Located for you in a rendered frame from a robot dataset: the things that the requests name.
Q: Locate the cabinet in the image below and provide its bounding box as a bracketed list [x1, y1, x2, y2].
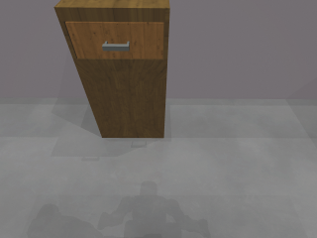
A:
[54, 0, 170, 138]

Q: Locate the drawer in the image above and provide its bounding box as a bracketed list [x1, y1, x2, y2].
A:
[65, 21, 164, 60]

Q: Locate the handle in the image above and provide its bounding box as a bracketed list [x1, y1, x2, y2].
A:
[102, 41, 130, 52]

